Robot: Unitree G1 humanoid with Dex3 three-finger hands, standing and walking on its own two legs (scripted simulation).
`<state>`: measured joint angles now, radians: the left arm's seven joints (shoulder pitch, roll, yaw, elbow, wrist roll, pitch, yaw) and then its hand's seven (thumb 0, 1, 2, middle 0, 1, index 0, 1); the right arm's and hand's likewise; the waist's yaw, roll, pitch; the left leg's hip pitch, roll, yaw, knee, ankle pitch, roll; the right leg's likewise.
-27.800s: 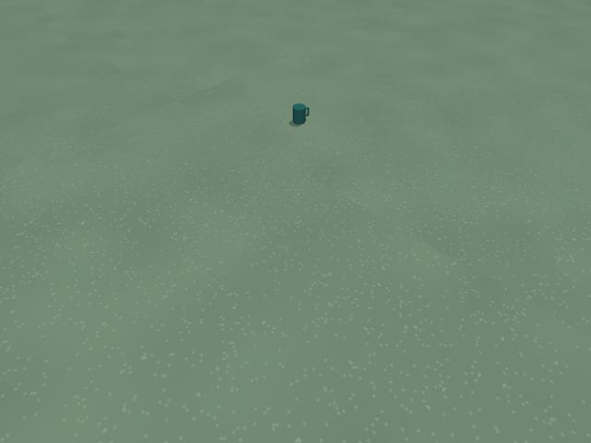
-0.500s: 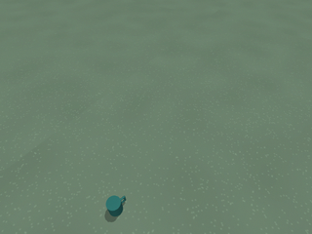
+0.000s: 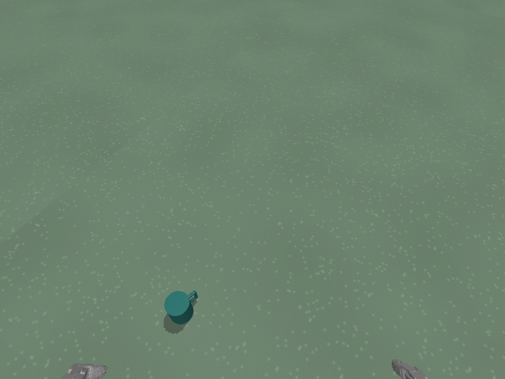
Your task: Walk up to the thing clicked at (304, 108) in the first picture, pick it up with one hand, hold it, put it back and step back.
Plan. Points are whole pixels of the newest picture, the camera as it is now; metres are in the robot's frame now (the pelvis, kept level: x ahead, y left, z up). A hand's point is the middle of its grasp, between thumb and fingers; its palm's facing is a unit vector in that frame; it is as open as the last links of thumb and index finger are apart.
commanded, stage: rise first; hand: left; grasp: from above
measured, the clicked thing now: (183, 304) +0.48 +0.24 -0.69
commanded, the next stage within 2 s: none
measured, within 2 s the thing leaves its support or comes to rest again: neither
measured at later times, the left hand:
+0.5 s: hand out of the picture +0.14 +0.26 -0.18, palm faces -0.15 -0.88 -0.46, open 14.0 cm
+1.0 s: hand out of the picture +0.17 +0.28 -0.29, palm faces -0.36 -0.68 -0.64, open 14.1 cm
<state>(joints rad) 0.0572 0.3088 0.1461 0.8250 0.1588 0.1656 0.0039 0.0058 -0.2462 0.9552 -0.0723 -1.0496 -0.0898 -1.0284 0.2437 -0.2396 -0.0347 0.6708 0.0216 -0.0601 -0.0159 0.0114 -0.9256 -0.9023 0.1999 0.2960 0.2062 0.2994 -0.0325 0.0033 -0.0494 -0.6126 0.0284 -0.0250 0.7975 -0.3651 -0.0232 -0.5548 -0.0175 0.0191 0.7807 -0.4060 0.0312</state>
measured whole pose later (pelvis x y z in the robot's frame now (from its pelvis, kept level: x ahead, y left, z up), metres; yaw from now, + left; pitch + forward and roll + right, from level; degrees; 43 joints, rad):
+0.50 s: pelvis +0.00 +0.00 -0.05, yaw +0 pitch +18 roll -3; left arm 0.28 0.31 0.12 0.37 0.23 0.29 0.01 0.00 -0.51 0.96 -0.07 -1.09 -0.07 -1.08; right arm 0.20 -0.22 -0.02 0.54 0.00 -0.13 -0.05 0.01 -0.90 -0.90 0.20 0.30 0.21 0.30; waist -0.04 0.01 -0.13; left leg -0.93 0.04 -0.06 1.15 -0.53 -0.02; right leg -0.85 0.00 0.00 1.10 -0.56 0.04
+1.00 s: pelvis -0.04 +0.00 -0.14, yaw -1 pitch +27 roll -3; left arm 0.04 0.42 0.11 0.58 0.47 0.07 0.05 0.00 -0.54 0.96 -0.10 -1.06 -0.09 -1.06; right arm 0.13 -0.26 -0.03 0.58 -0.01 -0.22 -0.04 0.01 -0.92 -0.90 0.20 0.30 0.21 0.30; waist -0.05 0.00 -0.17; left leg -1.40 0.02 -0.07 1.54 -0.61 -0.03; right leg -1.33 0.00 0.01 1.52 -0.66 0.04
